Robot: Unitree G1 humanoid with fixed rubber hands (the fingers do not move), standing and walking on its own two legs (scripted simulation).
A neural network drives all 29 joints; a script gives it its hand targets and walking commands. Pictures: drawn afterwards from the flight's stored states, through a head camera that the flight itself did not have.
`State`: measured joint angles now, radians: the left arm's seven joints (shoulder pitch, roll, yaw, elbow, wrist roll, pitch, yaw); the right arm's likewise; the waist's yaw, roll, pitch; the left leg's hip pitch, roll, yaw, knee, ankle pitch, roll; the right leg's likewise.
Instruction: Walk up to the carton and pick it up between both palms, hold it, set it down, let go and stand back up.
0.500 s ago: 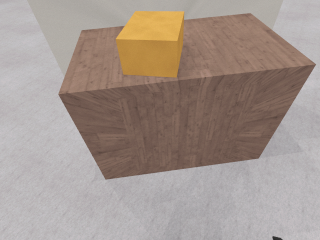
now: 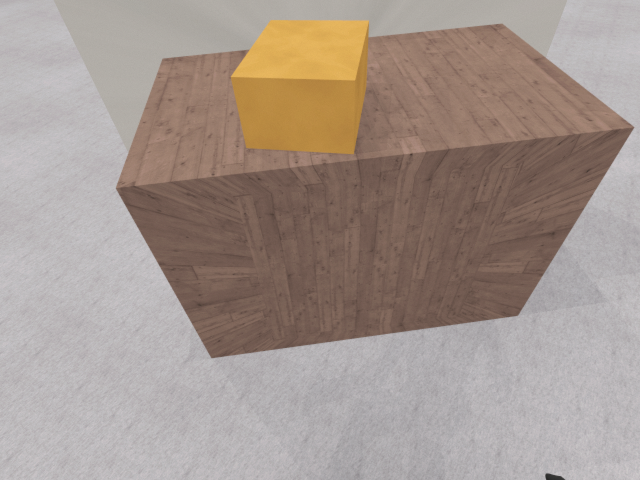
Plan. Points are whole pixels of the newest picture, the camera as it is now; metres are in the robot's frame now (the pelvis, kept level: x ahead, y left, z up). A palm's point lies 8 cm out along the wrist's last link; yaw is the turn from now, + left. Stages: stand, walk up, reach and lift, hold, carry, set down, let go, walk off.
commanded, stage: stand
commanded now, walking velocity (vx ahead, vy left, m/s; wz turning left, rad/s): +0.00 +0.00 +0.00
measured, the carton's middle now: (309, 82) +0.91 +0.02 +0.07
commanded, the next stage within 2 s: walk up in 0.72 s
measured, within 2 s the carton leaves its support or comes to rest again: neither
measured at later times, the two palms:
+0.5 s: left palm out of the picture +0.08 +0.31 -0.10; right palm out of the picture +0.09 -0.29 -0.11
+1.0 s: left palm out of the picture +0.09 +0.31 -0.09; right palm out of the picture +0.10 -0.29 -0.11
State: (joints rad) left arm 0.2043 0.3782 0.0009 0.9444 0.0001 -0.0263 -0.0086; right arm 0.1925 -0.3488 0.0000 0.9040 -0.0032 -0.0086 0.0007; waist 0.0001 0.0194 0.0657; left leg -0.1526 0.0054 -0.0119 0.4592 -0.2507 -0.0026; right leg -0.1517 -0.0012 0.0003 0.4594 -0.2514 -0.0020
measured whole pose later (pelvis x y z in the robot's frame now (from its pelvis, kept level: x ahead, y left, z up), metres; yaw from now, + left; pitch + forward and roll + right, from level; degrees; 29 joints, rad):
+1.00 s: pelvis +0.01 +0.00 +0.00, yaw +0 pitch -3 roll +0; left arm 0.20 0.38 0.02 0.94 0.00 -0.02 -0.03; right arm 0.20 -0.36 0.00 0.91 0.00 -0.02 0.01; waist 0.00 0.02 0.04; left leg -0.15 0.01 -0.01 0.46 -0.32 0.00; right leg -0.15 0.00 0.00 0.48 -0.38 -0.03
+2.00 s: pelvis +0.27 -0.05 +0.00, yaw +5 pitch -4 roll +0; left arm 0.27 0.40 0.08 0.90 0.00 0.00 -0.07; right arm 0.27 -0.43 -0.01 0.91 0.00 -0.09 0.00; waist 0.00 0.00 0.10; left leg -0.22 -0.01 0.04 0.51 -0.22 0.06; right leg -0.39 0.02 0.09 1.05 -0.37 -0.05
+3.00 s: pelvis +0.31 -0.09 -0.01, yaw +5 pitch -2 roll +0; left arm 0.24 0.39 0.03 0.86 0.00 -0.01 -0.01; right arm 0.22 -0.42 -0.01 0.91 0.00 -0.03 -0.01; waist 0.00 0.02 0.07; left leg -0.23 0.03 -0.02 0.58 -0.28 -0.01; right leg -0.23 0.03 0.09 0.59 -0.32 0.00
